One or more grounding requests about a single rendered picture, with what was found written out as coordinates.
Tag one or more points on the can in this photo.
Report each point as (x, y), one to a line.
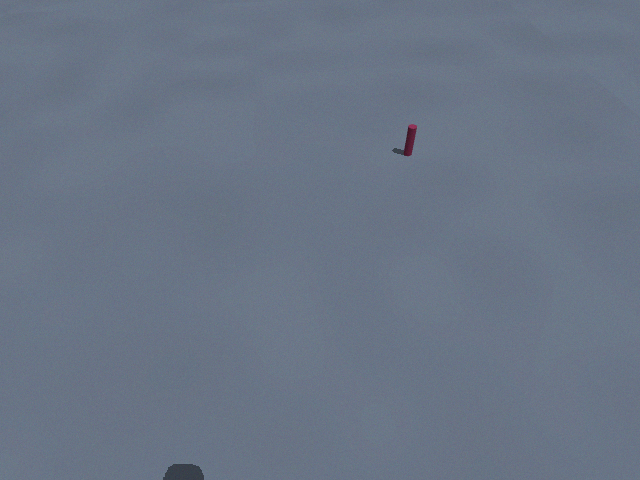
(410, 139)

